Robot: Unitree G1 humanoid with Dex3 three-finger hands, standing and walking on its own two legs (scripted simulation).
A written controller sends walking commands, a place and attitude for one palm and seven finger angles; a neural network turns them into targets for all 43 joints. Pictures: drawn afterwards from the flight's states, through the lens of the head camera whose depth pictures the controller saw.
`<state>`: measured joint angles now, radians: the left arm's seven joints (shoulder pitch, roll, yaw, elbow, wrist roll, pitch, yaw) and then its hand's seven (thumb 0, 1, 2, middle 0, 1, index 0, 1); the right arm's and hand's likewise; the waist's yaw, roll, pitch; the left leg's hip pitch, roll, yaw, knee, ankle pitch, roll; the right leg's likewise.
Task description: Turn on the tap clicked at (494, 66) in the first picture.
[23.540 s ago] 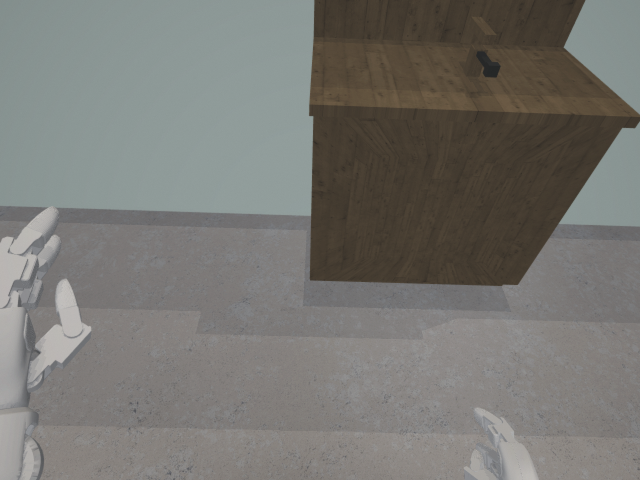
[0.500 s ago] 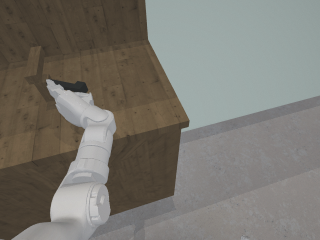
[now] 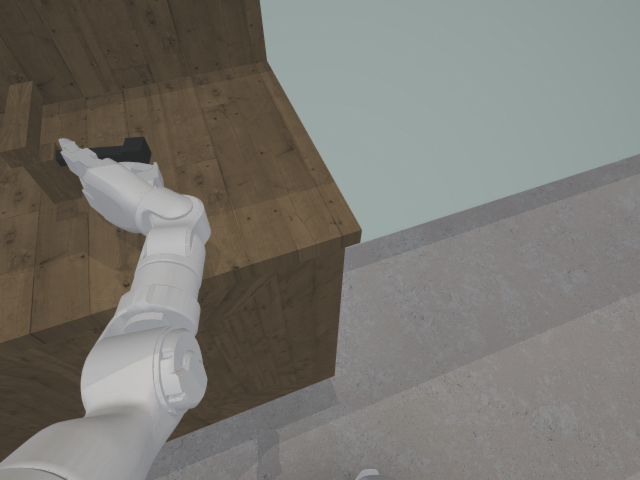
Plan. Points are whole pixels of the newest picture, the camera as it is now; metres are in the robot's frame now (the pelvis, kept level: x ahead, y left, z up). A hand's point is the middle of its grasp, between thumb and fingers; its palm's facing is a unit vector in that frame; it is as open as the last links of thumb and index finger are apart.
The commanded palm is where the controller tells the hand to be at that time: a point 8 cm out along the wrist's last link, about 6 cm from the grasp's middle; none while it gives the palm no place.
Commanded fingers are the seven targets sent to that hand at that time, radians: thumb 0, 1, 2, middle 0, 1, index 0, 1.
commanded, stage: lift the hand up off the lever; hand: left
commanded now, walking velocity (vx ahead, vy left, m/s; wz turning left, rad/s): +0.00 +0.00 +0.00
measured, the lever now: (136, 152) +0.52 +0.22 +0.12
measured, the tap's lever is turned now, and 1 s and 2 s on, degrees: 75 76 76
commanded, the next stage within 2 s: none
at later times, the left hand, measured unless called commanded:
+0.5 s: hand (147, 162) +0.48 +0.19 +0.14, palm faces +0.81 -0.58 -0.12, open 7.8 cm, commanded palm +0.42 +0.21 +0.15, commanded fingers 0.00 0.90 0.90 -0.15 -0.15 -0.15 -0.15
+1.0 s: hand (144, 161) +0.46 +0.19 +0.16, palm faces +0.81 -0.57 -0.14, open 7.8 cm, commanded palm +0.41 +0.20 +0.17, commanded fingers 0.00 0.90 0.90 -0.15 -0.15 -0.15 -0.15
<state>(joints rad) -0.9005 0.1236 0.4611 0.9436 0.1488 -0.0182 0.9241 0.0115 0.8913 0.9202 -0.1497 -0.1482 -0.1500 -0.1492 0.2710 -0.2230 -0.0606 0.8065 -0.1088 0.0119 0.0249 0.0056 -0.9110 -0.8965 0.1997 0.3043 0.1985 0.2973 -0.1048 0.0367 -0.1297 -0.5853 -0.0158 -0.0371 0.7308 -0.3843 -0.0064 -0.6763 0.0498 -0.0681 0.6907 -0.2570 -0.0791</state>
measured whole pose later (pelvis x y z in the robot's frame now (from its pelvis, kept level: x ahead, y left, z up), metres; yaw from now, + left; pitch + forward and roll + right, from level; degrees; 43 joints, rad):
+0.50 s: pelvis +0.02 +0.01 +0.01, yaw +0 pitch +11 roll +0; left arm -0.84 0.05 0.39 0.81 0.12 0.07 0.92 0.02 0.90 0.90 -0.15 -0.15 -0.15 -0.15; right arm 0.24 -0.21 -0.06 0.80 -0.11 0.01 0.03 0.01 -0.91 -0.90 0.20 0.30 0.20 0.30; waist -0.06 0.04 -0.13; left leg -0.47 -0.02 -0.04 0.66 -0.38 0.00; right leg -0.57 0.04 -0.07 0.63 -0.26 -0.07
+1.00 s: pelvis +0.02 +0.00 +0.02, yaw +1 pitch +8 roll +0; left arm -0.79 0.01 0.35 0.69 0.10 0.20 0.91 0.02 0.90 0.90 -0.15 -0.15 -0.15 -0.15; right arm 0.19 -0.21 -0.05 0.82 -0.09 0.03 -0.01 0.01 -0.91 -0.90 0.20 0.30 0.20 0.30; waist -0.03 0.05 -0.11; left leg -0.38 -0.02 -0.05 0.59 -0.35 -0.01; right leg -0.47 0.05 -0.08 0.57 -0.24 -0.08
